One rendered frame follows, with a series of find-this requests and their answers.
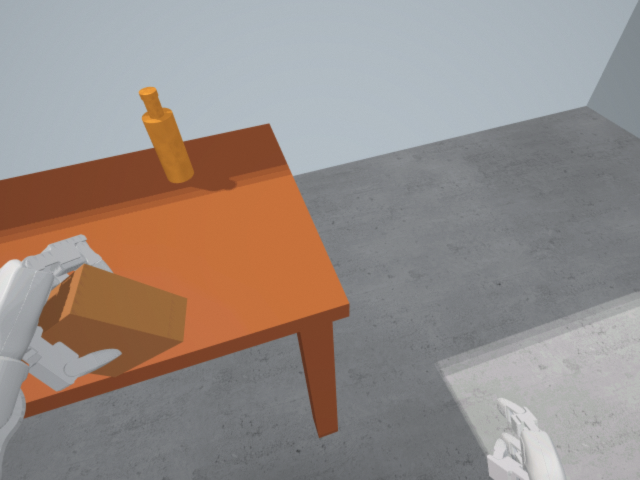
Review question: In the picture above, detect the left robot forearm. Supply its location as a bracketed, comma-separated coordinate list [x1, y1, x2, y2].
[0, 356, 30, 480]

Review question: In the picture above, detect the sponge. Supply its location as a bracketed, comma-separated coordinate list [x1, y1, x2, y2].
[21, 264, 187, 377]

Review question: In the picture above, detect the left robot hand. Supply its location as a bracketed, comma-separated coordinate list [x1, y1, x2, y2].
[0, 234, 122, 392]

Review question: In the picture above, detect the table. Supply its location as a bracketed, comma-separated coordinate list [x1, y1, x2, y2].
[0, 124, 349, 438]

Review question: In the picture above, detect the right robot hand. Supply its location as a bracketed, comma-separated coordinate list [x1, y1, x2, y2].
[487, 398, 567, 480]

